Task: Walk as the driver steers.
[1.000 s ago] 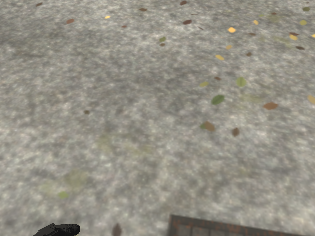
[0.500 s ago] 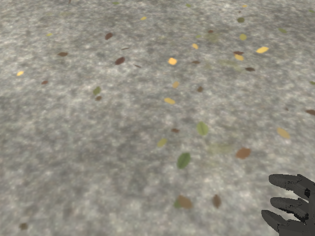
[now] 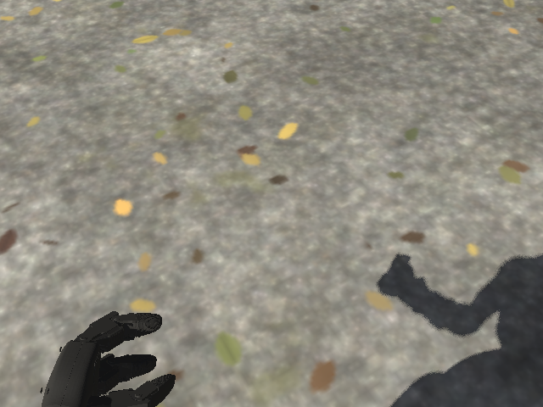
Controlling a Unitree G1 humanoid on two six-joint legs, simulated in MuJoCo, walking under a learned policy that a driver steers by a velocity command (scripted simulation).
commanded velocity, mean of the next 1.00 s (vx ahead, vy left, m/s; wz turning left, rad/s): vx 1.00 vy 0.00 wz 0.01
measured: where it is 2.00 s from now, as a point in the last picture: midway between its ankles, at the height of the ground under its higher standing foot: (269, 46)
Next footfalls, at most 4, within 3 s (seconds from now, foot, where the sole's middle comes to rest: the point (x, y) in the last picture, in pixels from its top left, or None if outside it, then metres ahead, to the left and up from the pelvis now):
0.44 left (214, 334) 0.65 0.13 -0.74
0.92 right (229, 187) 1.14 0.08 -0.74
1.34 left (183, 101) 1.56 0.24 -0.74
1.80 right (294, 57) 1.80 -0.19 -0.74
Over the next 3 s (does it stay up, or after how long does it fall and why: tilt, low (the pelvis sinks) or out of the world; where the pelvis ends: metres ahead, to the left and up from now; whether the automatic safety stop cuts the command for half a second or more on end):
stays up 2.15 -0.93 0.04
